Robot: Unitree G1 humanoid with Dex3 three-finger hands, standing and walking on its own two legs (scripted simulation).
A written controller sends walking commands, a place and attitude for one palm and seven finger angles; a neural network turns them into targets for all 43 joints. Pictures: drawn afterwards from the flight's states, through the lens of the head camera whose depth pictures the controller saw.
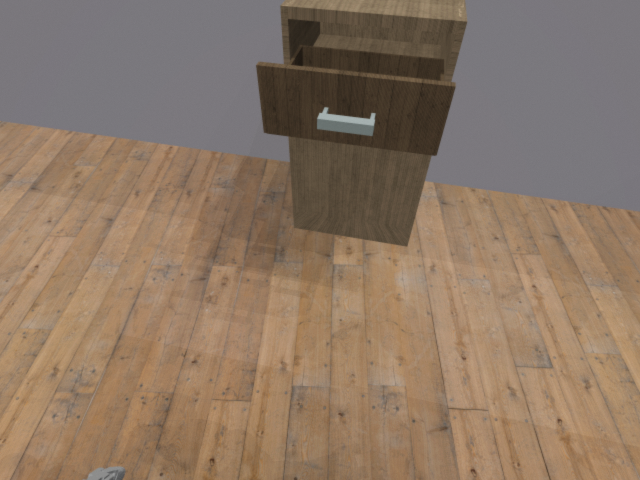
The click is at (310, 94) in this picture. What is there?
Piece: drawer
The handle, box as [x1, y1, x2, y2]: [317, 107, 375, 135]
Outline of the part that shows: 318,115 317,128 372,135 375,113 371,113 370,118 366,119 328,114 328,108 324,107 323,111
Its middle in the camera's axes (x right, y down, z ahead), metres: +0.06 -0.28 +0.91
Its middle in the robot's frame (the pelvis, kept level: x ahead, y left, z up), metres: +0.87 -0.02 -0.01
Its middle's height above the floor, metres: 0.76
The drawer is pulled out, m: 0.29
